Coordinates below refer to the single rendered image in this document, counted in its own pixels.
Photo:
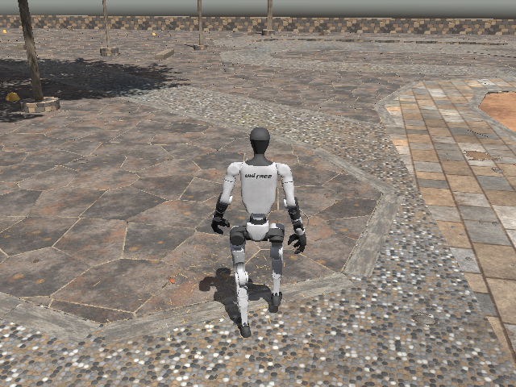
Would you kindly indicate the robot left forearm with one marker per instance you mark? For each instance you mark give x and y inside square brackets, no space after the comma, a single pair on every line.
[219,210]

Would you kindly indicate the robot left upper arm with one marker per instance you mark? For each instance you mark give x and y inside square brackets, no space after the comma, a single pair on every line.
[229,182]

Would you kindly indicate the robot right upper arm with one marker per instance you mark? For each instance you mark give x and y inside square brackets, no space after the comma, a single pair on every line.
[287,183]

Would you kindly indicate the robot right hand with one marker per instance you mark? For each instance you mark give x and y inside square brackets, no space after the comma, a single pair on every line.
[301,241]

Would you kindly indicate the right robot thigh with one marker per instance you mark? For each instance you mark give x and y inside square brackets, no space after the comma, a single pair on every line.
[276,235]

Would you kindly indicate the robot head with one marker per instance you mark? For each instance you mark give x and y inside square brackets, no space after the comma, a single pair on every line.
[259,138]

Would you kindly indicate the robot right forearm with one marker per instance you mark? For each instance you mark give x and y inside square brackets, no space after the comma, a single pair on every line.
[296,219]

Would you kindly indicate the robot left hand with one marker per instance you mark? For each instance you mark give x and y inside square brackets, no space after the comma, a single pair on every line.
[223,223]

